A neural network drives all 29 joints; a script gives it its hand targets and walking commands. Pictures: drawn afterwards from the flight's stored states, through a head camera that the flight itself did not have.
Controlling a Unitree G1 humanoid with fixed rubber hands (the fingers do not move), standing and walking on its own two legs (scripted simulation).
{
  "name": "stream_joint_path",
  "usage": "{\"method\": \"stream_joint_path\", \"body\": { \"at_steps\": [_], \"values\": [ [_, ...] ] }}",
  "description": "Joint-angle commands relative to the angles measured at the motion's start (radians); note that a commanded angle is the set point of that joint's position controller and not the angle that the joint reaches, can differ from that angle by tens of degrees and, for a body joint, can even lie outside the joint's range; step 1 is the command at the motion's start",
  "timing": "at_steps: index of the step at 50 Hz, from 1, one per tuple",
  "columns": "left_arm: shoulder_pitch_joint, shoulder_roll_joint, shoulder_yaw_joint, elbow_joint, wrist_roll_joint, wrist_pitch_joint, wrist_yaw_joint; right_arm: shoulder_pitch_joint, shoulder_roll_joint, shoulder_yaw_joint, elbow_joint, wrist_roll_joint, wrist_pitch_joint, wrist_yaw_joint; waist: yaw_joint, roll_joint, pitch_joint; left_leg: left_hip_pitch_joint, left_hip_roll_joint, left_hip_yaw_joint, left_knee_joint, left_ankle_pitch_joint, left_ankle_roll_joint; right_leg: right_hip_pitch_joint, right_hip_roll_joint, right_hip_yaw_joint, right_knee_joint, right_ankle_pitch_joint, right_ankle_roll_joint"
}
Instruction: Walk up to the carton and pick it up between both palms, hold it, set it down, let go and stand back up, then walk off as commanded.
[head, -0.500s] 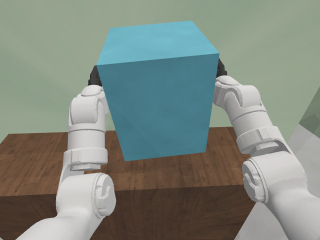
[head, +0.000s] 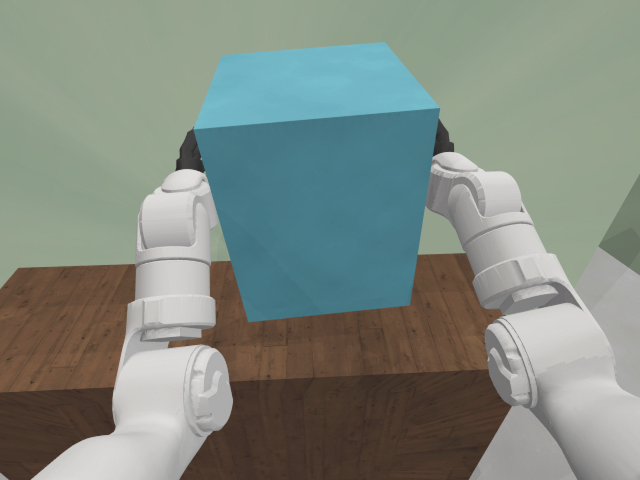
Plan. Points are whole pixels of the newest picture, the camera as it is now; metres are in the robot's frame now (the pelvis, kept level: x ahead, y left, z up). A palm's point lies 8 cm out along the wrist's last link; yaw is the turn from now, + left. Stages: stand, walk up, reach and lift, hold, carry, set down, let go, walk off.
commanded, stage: hold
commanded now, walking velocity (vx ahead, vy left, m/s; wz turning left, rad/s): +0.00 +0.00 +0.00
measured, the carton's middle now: (316, 181) +0.38 +0.01 +0.24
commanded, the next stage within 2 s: set down in 0.58 s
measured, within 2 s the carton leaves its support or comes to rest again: neither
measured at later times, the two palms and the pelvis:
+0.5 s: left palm (192, 185) +0.37 +0.16 +0.25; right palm (436, 169) +0.37 -0.14 +0.26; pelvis +0.00 +0.00 +0.00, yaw +0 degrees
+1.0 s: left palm (200, 182) +0.40 +0.15 +0.23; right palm (428, 177) +0.39 -0.14 +0.23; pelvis +0.00 +0.00 +0.00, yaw +1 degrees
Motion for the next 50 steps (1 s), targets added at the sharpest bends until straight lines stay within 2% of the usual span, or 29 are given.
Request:
{"method": "stream_joint_path", "body": {
  "at_steps": [1, 3, 4, 7, 8, 11, 12, 17, 18, 19, 20, 22, 24, 25, 27, 28, 29, 30, 33, 37, 40, 41, 43, 45, 47, 49, 50],
  "values": [
    [-0.982, -0.624, -0.470, -0.182, -0.190, -0.103, -0.157, -0.973, 0.760, 0.260, -0.379, 0.173, -0.038, 0.146, -0.004, 0.046, -0.433, 0.143, -0.052, 0.043, -0.051, 0.235, -0.033, 0.067, 0.038, -0.024, -0.029, 0.204, 0.046],
    [-0.980, -0.611, -0.465, -0.172, -0.193, -0.105, -0.158, -0.961, 0.753, 0.253, -0.368, 0.170, -0.035, 0.144, -0.013, 0.039, -0.434, 0.137, -0.056, 0.041, -0.049, 0.234, -0.033, 0.078, 0.034, -0.021, -0.028, 0.234, 0.048],
    [-0.972, -0.620, -0.483, -0.189, -0.209, -0.107, -0.158, -0.969, 0.756, 0.260, -0.403, 0.174, -0.037, 0.141, -0.019, 0.033, -0.466, 0.151, -0.055, 0.037, -0.042, 0.259, -0.035, 0.082, 0.039, -0.022, -0.024, 0.252, 0.049],
    [-0.980, -0.615, -0.466, -0.196, -0.201, -0.108, -0.154, -0.956, 0.759, 0.265, -0.398, 0.179, -0.033, 0.139, -0.012, 0.038, -0.464, 0.154, -0.057, 0.038, -0.042, 0.264, -0.033, 0.095, 0.037, -0.021, -0.020, 0.274, 0.048],
    [-0.984, -0.620, -0.471, -0.211, -0.200, -0.109, -0.156, -0.948, 0.760, 0.272, -0.382, 0.183, -0.031, 0.138, -0.008, 0.051, -0.460, 0.156, -0.057, 0.038, -0.042, 0.268, -0.037, 0.090, 0.036, -0.020, -0.021, 0.261, 0.047],
    [-0.970, -0.619, -0.455, -0.159, -0.185, -0.102, -0.160, -0.966, 0.745, 0.254, -0.374, 0.175, -0.034, 0.139, -0.008, 0.037, -0.417, 0.148, -0.052, 0.035, -0.049, 0.248, -0.036, 0.066, 0.037, -0.023, -0.029, 0.221, 0.046],
    [-0.974, -0.613, -0.457, -0.161, -0.184, -0.102, -0.163, -0.942, 0.749, 0.243, -0.355, 0.160, -0.028, 0.139, -0.017, 0.035, -0.405, 0.142, -0.052, 0.038, -0.057, 0.232, -0.037, 0.065, 0.035, -0.025, -0.032, 0.218, 0.046],
    [-1.001, -0.630, -0.487, -0.239, -0.204, -0.108, -0.155, -0.943, 0.750, 0.260, -0.380, 0.185, -0.031, 0.143, -0.017, 0.071, -0.455, 0.170, -0.049, 0.036, -0.041, 0.295, -0.051, 0.078, 0.043, -0.024, -0.017, 0.256, 0.040],
    [-0.989, -0.624, -0.487, -0.228, -0.201, -0.105, -0.154, -0.957, 0.749, 0.274, -0.403, 0.185, -0.034, 0.143, -0.011, 0.056, -0.474, 0.171, -0.051, 0.035, -0.035, 0.298, -0.047, 0.089, 0.043, -0.023, -0.016, 0.271, 0.043],
    [-0.973, -0.620, -0.478, -0.199, -0.194, -0.099, -0.154, -0.946, 0.743, 0.256, -0.372, 0.176, -0.029, 0.143, -0.014, 0.062, -0.434, 0.157, -0.051, 0.036, -0.045, 0.270, -0.048, 0.079, 0.040, -0.020, -0.023, 0.244, 0.039],
    [-0.997, -0.628, -0.491, -0.231, -0.205, -0.106, -0.155, -0.946, 0.756, 0.260, -0.385, 0.176, -0.033, 0.146, -0.017, 0.055, -0.458, 0.164, -0.050, 0.037, -0.046, 0.274, -0.047, 0.079, 0.042, -0.025, -0.023, 0.234, 0.042],
    [-0.986, -0.634, -0.480, -0.204, -0.203, -0.106, -0.152, -0.959, 0.752, 0.259, -0.388, 0.171, -0.034, 0.147, -0.016, 0.051, -0.434, 0.153, -0.051, 0.038, -0.048, 0.266, -0.043, 0.072, 0.042, -0.024, -0.026, 0.233, 0.041],
    [-0.983, -0.628, -0.462, -0.169, -0.179, -0.100, -0.153, -0.958, 0.749, 0.251, -0.348, 0.163, -0.032, 0.150, -0.007, 0.056, -0.393, 0.137, -0.047, 0.039, -0.054, 0.227, -0.041, 0.054, 0.039, -0.024, -0.031, 0.187, 0.037],
    [-1.011, -0.628, -0.473, -0.197, -0.190, -0.106, -0.153, -0.979, 0.757, 0.257, -0.372, 0.172, -0.039, 0.155, -0.001, 0.055, -0.434, 0.147, -0.046, 0.038, -0.054, 0.227, -0.043, 0.056, 0.042, -0.028, -0.029, 0.173, 0.037],
    [-1.004, -0.639, -0.492, -0.212, -0.208, -0.109, -0.147, -0.973, 0.755, 0.263, -0.391, 0.175, -0.041, 0.155, -0.009, 0.055, -0.455, 0.149, -0.045, 0.036, -0.046, 0.252, -0.047, 0.064, 0.047, -0.025, -0.022, 0.206, 0.034],
    [-1.014, -0.640, -0.492, -0.192, -0.213, -0.109, -0.144, -0.982, 0.744, 0.245, -0.379, 0.168, -0.039, 0.159, -0.017, 0.060, -0.442, 0.146, -0.043, 0.030, -0.050, 0.230, -0.048, 0.041, 0.046, -0.027, -0.029, 0.174, 0.034],
    [-1.018, -0.632, -0.488, -0.201, -0.211, -0.113, -0.141, -0.976, 0.751, 0.250, -0.364, 0.173, -0.043, 0.159, -0.009, 0.066, -0.451, 0.151, -0.045, 0.035, -0.047, 0.234, -0.046, 0.044, 0.045, -0.023, -0.025, 0.186, 0.035],
    [-0.992, -0.660, -0.532, -0.277, -0.216, -0.109, -0.140, -0.913, 0.704, 0.233, -0.442, 0.174, -0.054, 0.156, -0.065, 0.069, -0.460, 0.183, -0.052, 0.038, -0.061, 0.283, -0.021, 0.063, 0.047, -0.041, -0.032, 0.238, 0.014],
    [-0.974, -0.634, -0.479, -0.224, -0.178, -0.116, -0.153, -0.933, 0.673, 0.222, -0.389, 0.141, -0.061, 0.153, -0.056, 0.063, -0.407, 0.167, -0.049, 0.035, -0.084, 0.235, -0.015, 0.048, 0.039, -0.040, -0.048, 0.181, 0.012],
    [-0.975, -0.590, -0.402, -0.118, -0.110, -0.154, -0.178, -0.991, 0.678, 0.166, -0.248, 0.052, -0.117, 0.174, -0.018, 0.048, -0.343, 0.137, -0.049, 0.045, -0.112, 0.138, -0.013, 0.025, 0.023, -0.061, -0.061, 0.069, 0.013],
    [-0.975, -0.571, -0.339, -0.030, -0.071, -0.216, -0.195, -1.003, 0.701, 0.113, -0.204, -0.013, -0.204, 0.194, 0.007, 0.025, -0.353, 0.151, -0.053, 0.067, -0.114, 0.119, -0.012, 0.050, 0.023, -0.071, -0.063, 0.046, 0.021],
    [-0.952, -0.579, -0.324, 0.004, -0.058, -0.239, -0.196, -0.994, 0.730, 0.122, -0.196, -0.032, -0.237, 0.198, 0.027, 0.005, -0.358, 0.159, -0.054, 0.070, -0.115, 0.143, -0.004, 0.066, 0.020, -0.072, -0.066, 0.072, 0.027],
    [-0.940, -0.554, -0.279, 0.079, -0.031, -0.290, -0.207, -0.958, 0.737, 0.087, -0.136, -0.093, -0.287, 0.206, 0.024, -0.020, -0.335, 0.165, -0.056, 0.079, -0.123, 0.113, 0.006, 0.083, 0.013, -0.075, -0.068, 0.056, 0.039],
    [-0.919, -0.546, -0.265, 0.116, -0.017, -0.324, -0.219, -0.933, 0.729, 0.057, -0.093, -0.136, -0.330, 0.214, 0.004, -0.016, -0.311, 0.170, -0.062, 0.089, -0.130, 0.109, 0.007, 0.092, 0.015, -0.085, -0.069, 0.060, 0.045],
    [-0.880, -0.550, -0.276, 0.105, -0.011, -0.358, -0.221, -0.898, 0.743, 0.075, -0.091, -0.151, -0.370, 0.213, 0.004, -0.014, -0.333, 0.207, -0.064, 0.097, -0.119, 0.211, 0.001, 0.135, 0.018, -0.094, -0.060, 0.151, 0.052],
    [-0.883, -0.580, -0.345, 0.037, -0.043, -0.387, -0.215, -0.886, 0.745, 0.113, -0.145, -0.138, -0.411, 0.206, -0.024, 0.005, -0.413, 0.263, -0.066, 0.096, -0.092, 0.319, -0.011, 0.183, 0.019, -0.099, -0.038, 0.274, 0.055],
    [-0.838, -0.590, -0.359, 0.031, -0.046, -0.389, -0.216, -0.877, 0.740, 0.132, -0.171, -0.131, -0.424, 0.200, -0.024, -0.003, -0.411, 0.274, -0.069, 0.094, -0.082, 0.380, -0.015, 0.210, 0.021, -0.098, -0.037, 0.347, 0.056]
  ]
}}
